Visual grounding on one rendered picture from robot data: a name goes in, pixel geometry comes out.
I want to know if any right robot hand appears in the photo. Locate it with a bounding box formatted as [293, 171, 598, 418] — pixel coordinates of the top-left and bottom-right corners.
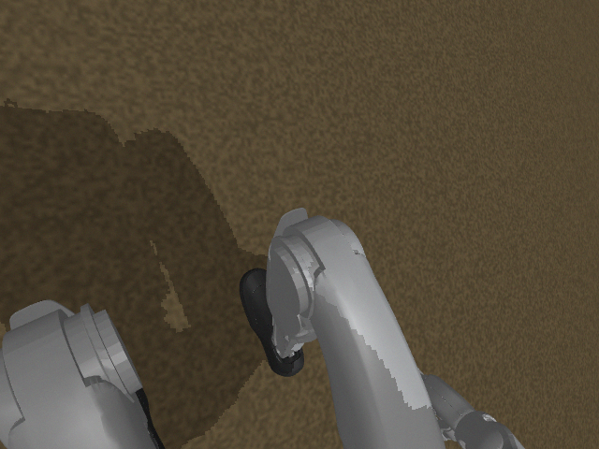
[418, 369, 475, 442]

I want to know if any right robot arm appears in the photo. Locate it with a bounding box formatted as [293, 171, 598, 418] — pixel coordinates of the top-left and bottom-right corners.
[455, 411, 525, 449]

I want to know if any right robot foot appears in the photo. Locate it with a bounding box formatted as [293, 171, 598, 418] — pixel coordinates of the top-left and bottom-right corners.
[240, 268, 304, 377]

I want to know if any left robot foot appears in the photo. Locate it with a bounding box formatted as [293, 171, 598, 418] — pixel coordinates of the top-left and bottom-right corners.
[136, 388, 165, 449]

